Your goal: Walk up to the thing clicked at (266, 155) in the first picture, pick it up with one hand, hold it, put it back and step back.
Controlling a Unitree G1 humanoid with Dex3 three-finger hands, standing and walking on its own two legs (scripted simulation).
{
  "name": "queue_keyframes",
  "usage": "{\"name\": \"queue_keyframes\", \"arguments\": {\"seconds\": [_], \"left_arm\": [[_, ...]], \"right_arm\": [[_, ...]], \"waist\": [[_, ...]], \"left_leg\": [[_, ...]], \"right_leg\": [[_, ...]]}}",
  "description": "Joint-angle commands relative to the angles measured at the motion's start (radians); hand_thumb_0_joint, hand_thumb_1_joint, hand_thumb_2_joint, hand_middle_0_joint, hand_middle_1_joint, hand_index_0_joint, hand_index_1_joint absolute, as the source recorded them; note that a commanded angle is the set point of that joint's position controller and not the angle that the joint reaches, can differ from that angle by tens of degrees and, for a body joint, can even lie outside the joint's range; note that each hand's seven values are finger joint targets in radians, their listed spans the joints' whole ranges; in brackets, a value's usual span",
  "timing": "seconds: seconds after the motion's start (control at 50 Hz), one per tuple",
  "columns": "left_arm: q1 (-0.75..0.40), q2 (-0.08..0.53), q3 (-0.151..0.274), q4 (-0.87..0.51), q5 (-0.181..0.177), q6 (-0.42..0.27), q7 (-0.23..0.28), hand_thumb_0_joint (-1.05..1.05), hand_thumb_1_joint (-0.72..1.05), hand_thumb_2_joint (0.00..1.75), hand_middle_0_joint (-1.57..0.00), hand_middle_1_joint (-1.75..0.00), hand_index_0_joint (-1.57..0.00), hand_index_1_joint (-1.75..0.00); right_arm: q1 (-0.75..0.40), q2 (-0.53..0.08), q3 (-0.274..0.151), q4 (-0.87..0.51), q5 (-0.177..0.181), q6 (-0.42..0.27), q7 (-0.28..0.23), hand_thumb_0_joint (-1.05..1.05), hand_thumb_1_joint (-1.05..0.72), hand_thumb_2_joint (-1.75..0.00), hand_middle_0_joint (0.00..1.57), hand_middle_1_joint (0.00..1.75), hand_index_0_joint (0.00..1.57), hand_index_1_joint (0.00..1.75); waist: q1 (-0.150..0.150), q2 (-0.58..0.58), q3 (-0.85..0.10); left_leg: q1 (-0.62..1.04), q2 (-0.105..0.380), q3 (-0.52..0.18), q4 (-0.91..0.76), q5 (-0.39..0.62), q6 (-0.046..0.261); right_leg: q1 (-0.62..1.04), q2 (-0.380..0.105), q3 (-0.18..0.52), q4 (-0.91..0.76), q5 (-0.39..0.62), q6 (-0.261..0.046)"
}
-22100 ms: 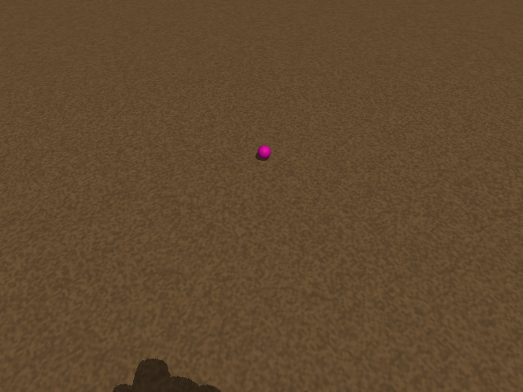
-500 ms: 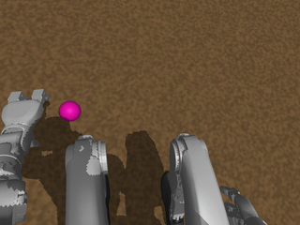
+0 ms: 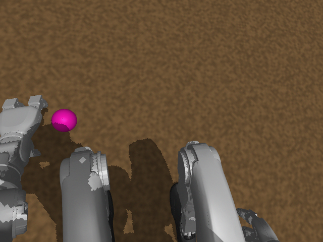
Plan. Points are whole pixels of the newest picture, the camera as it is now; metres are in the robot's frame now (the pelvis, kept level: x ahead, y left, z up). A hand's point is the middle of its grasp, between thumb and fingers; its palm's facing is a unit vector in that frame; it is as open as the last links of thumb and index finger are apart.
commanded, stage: rise first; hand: left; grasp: from above
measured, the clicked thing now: (64, 120) +0.44 +0.28 -0.30
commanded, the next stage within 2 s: approach in 1.78 s
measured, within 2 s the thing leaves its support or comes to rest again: neither
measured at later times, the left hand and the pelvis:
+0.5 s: hand (36, 130) +0.38 +0.32 -0.19, palm faces -0.44 -0.11 -0.89, open 13.6 cm; pelvis +0.00 +0.00 -0.01, yaw +0 degrees
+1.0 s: hand (40, 125) +0.40 +0.31 -0.20, palm faces -0.44 -0.11 -0.89, open 13.8 cm; pelvis +0.00 +0.00 -0.02, yaw -1 degrees
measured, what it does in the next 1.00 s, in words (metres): stands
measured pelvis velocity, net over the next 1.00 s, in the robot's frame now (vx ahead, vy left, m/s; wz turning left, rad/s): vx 0.00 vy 0.00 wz -0.02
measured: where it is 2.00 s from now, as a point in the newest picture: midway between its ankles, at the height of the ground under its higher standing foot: (145, 228)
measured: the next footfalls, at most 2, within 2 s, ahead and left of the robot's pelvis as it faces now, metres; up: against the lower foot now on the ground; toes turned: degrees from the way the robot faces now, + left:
none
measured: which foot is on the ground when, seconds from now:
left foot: down 0.00-1.00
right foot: down 0.00-1.00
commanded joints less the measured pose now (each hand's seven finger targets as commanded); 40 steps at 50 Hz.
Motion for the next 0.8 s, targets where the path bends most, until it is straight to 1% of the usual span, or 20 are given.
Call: {"name": "queue_keyframes", "arguments": {"seconds": [0.0, 0.04, 0.16, 0.22, 0.24, 0.26, 0.28, 0.32, 0.36, 0.42, 0.44, 0.46, 0.48, 0.52, 0.56, 0.58, 0.66, 0.72, 0.76, 0.78], "left_arm": [[-0.232, 0.261, 0.042, -0.113, -0.011, -0.011, 0.045, 0.00, -0.44, 0.91, -0.14, -0.96, -0.15, -0.95], [-0.233, 0.265, 0.036, -0.104, -0.005, -0.010, 0.046, 0.00, -0.45, 0.92, -0.14, -0.96, -0.15, -0.95], [-0.256, 0.261, 0.031, -0.080, -0.001, -0.012, 0.058, 0.00, -0.44, 0.91, -0.14, -0.96, -0.15, -0.95], [-0.255, 0.265, 0.035, -0.069, 0.000, -0.009, 0.065, 0.00, -0.46, 0.93, -0.14, -0.96, -0.15, -0.95], [-0.269, 0.267, 0.036, -0.103, -0.007, -0.010, 0.066, 0.00, -0.44, 0.91, -0.14, -0.96, -0.15, -0.95], [-0.271, 0.275, 0.035, -0.089, -0.002, -0.009, 0.067, 0.00, -0.52, 0.99, -0.15, -0.91, -0.12, -0.94], [-0.258, 0.265, 0.029, -0.081, 0.001, -0.006, 0.068, 0.00, -0.48, 0.95, -0.16, -0.93, -0.15, -0.94], [-0.269, 0.259, 0.021, -0.072, -0.001, -0.002, 0.068, 0.00, -0.47, 0.94, -0.16, -0.94, -0.15, -0.95], [-0.263, 0.274, 0.038, -0.076, -0.004, 0.001, 0.072, 0.00, -0.46, 0.93, -0.17, -0.93, -0.16, -0.93], [-0.282, 0.260, 0.020, -0.071, -0.001, 0.009, 0.069, 0.00, -0.47, 0.94, -0.16, -0.93, -0.15, -0.94], [-0.292, 0.270, 0.028, -0.078, -0.003, 0.008, 0.071, 0.00, -0.46, 0.94, -0.16, -0.93, -0.16, -0.94], [-0.274, 0.257, 0.016, -0.038, -0.005, 0.014, 0.068, 0.00, -0.47, 0.94, -0.16, -0.94, -0.15, -0.95], [-0.296, 0.266, 0.023, -0.064, -0.008, 0.012, 0.070, 0.00, -0.47, 0.95, -0.16, -0.94, -0.15, -0.94], [-0.300, 0.292, 0.038, -0.075, -0.007, 0.013, 0.071, 0.00, -0.47, 0.94, -0.16, -0.93, -0.15, -0.93], [-0.288, 0.267, 0.015, -0.040, -0.003, 0.018, 0.065, 0.00, -0.47, 0.94, -0.17, -0.92, -0.16, -0.93], [-0.302, 0.259, 0.017, -0.053, -0.008, 0.017, 0.064, 0.00, -0.47, 0.95, -0.16, -0.93, -0.15, -0.94], [-0.296, 0.273, 0.013, -0.014, 0.005, 0.019, 0.063, 0.00, -0.48, 0.95, -0.16, -0.92, -0.15, -0.93], [-0.312, 0.277, 0.024, -0.032, -0.004, 0.018, 0.067, 0.00, -0.47, 0.95, -0.16, -0.93, -0.15, -0.93], [-0.325, 0.285, 0.017, -0.026, 0.002, 0.019, 0.068, 0.00, -0.48, 0.95, -0.15, -0.94, -0.14, -0.94], [-0.329, 0.294, 0.022, -0.028, 0.001, 0.019, 0.069, 0.00, -0.49, 0.96, -0.15, -0.93, -0.14, -0.94]], "right_arm": [[0.149, -0.215, -0.062, -0.028, -0.007, -0.016, -0.006, 0.00, -0.90, -0.90, 0.20, 0.30, 0.20, 0.30], [0.140, -0.217, -0.063, -0.027, -0.006, -0.016, -0.007, 0.00, -0.90, -0.90, 0.20, 0.30, 0.20, 0.30], [0.142, -0.223, -0.056, -0.024, -0.015, -0.018, -0.007, 0.00, -0.90, -0.90, 0.20, 0.30, 0.20, 0.30], [0.145, -0.226, -0.052, -0.024, -0.018, -0.022, -0.005, 0.00, -0.90, -0.90, 0.20, 0.30, 0.20, 0.30], [0.138, -0.222, -0.052, -0.026, -0.017, -0.022, -0.006, 0.00, -0.90, -0.90, 0.20, 0.30, 0.20, 0.30], [0.140, -0.228, -0.053, -0.021, -0.019, -0.022, -0.007, 0.00, -0.91, -0.90, 0.20, 0.30, 0.20, 0.30], [0.139, -0.218, -0.049, -0.022, -0.020, -0.022, -0.006, 0.00, -0.90, -0.90, 0.20, 0.30, 0.20, 0.30], [0.145, -0.219, -0.047, -0.021, -0.021, -0.022, -0.005, 0.00, -0.91, -0.90, 0.20, 0.30, 0.20, 0.30], [0.151, -0.223, -0.047, -0.017, -0.023, -0.023, -0.004, 0.00, -0.90, -0.90, 0.20, 0.30, 0.20, 0.30], [0.150, -0.222, -0.043, -0.017, -0.024, -0.025, -0.003, 0.00, -0.90, -0.90, 0.20, 0.30, 0.20, 0.30], [0.145, -0.227, -0.043, -0.016, -0.024, -0.026, -0.003, 0.00, -0.90, -0.90, 0.20, 0.30, 0.20, 0.30], [0.147, -0.226, -0.044, -0.018, -0.022, -0.028, -0.002, 0.00, -0.91, -0.90, 0.20, 0.30, 0.20, 0.30], [0.148, -0.229, -0.038, -0.021, -0.027, -0.028, -0.001, 0.00, -0.90, -0.90, 0.20, 0.30, 0.20, 0.30], [0.146, -0.230, -0.037, -0.024, -0.026, -0.027, -0.003, 0.00, -0.90, -0.90, 0.20, 0.30, 0.20, 0.30], [0.145, -0.229, -0.032, -0.024, -0.027, -0.029, -0.002, 0.00, -0.90, -0.90, 0.20, 0.30, 0.20, 0.30], [0.146, -0.232, -0.033, -0.024, -0.026, -0.029, -0.002, 0.00, -0.90, -0.90, 0.20, 0.30, 0.20, 0.30], [0.151, -0.236, -0.025, -0.023, -0.028, -0.031, -0.001, 0.00, -0.90, -0.90, 0.20, 0.30, 0.20, 0.30], [0.149, -0.237, -0.022, -0.024, -0.028, -0.032, -0.002, 0.00, -0.90, -0.90, 0.20, 0.30, 0.20, 0.30], [0.148, -0.241, -0.014, -0.025, -0.032, -0.031, 0.000, 0.00, -0.90, -0.90, 0.20, 0.30, 0.20, 0.30], [0.148, -0.241, -0.015, -0.025, -0.028, -0.031, 0.000, 0.00, -0.90, -0.90, 0.20, 0.30, 0.20, 0.30]], "waist": [[0.019, 0.205, -0.647], [0.023, 0.227, -0.643], [0.009, 0.220, -0.625], [0.003, 0.227, -0.620], [0.011, 0.233, -0.649], [0.008, 0.234, -0.648], [0.012, 0.238, -0.647], [-0.006, 0.209, -0.631], [0.002, 0.208, -0.651], [-0.005, 0.232, -0.647], [-0.005, 0.239, -0.643], [-0.012, 0.221, -0.618], [-0.018, 0.219, -0.626], [-0.003, 0.232, -0.641], [-0.015, 0.225, -0.619], [-0.020, 0.229, -0.616], [-0.025, 0.227, -0.603], [-0.016, 0.253, -0.631], [-0.027, 0.260, -0.618], [-0.022, 0.260, -0.612]], "left_leg": [[0.516, -0.031, 0.126, -0.199, 0.123, 0.055], [0.530, -0.030, 0.126, -0.203, 0.114, 0.053], [0.503, -0.032, 0.121, -0.196, 0.079, 0.052], [0.501, -0.033, 0.122, -0.190, 0.096, 0.052], [0.520, -0.031, 0.120, -0.190, 0.103, 0.050], [0.512, -0.031, 0.122, -0.184, 0.103, 0.051], [0.517, -0.033, 0.126, -0.183, 0.113, 0.050], [0.485, -0.032, 0.125, -0.169, 0.112, 0.056], [0.495, -0.033, 0.122, -0.170, 0.120, 0.055], [0.509, -0.030, 0.121, -0.171, 0.122, 0.052], [0.509, -0.028, 0.119, -0.172, 0.121, 0.051], [0.496, -0.027, 0.119, -0.166, 0.110, 0.053], [0.480, -0.028, 0.120, -0.164, 0.110, 0.056], [0.483, -0.029, 0.122, -0.165, 0.105, 0.054], [0.479, -0.028, 0.120, -0.163, 0.098, 0.055], [0.479, -0.030, 0.117, -0.167, 0.088, 0.053], [0.475, -0.031, 0.115, -0.167, 0.086, 0.052], [0.494, -0.032, 0.115, -0.169, 0.098, 0.050], [0.475, -0.032, 0.113, -0.171, 0.090, 0.050], [0.476, -0.032, 0.112, -0.172, 0.085, 0.049]], "right_leg": [[0.255, 0.023, -0.076, -0.269, 0.209, -0.060], [0.236, 0.024, -0.076, -0.269, 0.197, -0.063], [0.217, 0.023, -0.083, -0.260, 0.163, -0.064], [0.224, 0.022, -0.084, -0.253, 0.182, -0.062], [0.225, 0.023, -0.084, -0.252, 0.188, -0.062], [0.226, 0.023, -0.082, -0.252, 0.190, -0.061], [0.237, 0.025, -0.078, -0.255, 0.201, -0.062], [0.252, 0.027, -0.074, -0.262, 0.209, -0.056], [0.257, 0.025, -0.077, -0.253, 0.214, -0.057], [0.248, 0.027, -0.081, -0.249, 0.220, -0.058], [0.236, 0.026, -0.085, -0.239, 0.216, -0.060], [0.229, 0.028, -0.082, -0.247, 0.211, -0.058], [0.246, 0.029, -0.081, -0.253, 0.215, -0.055], [0.244, 0.027, -0.081, -0.248, 0.203, -0.057], [0.238, 0.030, -0.082, -0.248, 0.199, -0.058], [0.225, 0.028, -0.088, -0.243, 0.189, -0.058], [0.221, 0.030, -0.094, -0.238, 0.188, -0.060], [0.226, 0.028, -0.096, -0.234, 0.199, -0.059], [0.223, 0.031, -0.099, -0.233, 0.194, -0.060], [0.215, 0.031, -0.099, -0.230, 0.187, -0.063]]}}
